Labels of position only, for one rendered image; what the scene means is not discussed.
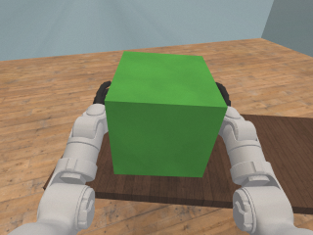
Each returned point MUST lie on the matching carton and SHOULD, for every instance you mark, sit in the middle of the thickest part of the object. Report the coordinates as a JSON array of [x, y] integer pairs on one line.
[[164, 113]]

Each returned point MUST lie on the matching robot left upper arm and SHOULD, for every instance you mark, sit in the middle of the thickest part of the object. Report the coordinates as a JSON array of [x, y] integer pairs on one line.
[[65, 209]]

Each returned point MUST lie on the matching robot right upper arm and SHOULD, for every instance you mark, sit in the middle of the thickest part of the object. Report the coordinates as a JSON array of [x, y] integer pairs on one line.
[[264, 210]]

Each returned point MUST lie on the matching right robot forearm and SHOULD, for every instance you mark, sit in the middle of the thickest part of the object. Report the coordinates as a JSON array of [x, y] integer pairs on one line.
[[248, 165]]

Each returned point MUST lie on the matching left robot forearm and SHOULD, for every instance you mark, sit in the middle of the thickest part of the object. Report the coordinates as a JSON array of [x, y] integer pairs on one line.
[[78, 164]]

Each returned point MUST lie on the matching right robot hand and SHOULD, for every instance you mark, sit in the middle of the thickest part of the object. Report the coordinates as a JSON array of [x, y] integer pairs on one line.
[[224, 94]]

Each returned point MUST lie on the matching left robot hand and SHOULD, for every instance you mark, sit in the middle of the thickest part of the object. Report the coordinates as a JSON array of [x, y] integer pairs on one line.
[[101, 93]]

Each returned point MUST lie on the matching table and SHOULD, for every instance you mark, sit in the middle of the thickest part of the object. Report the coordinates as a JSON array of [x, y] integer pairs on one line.
[[286, 143]]

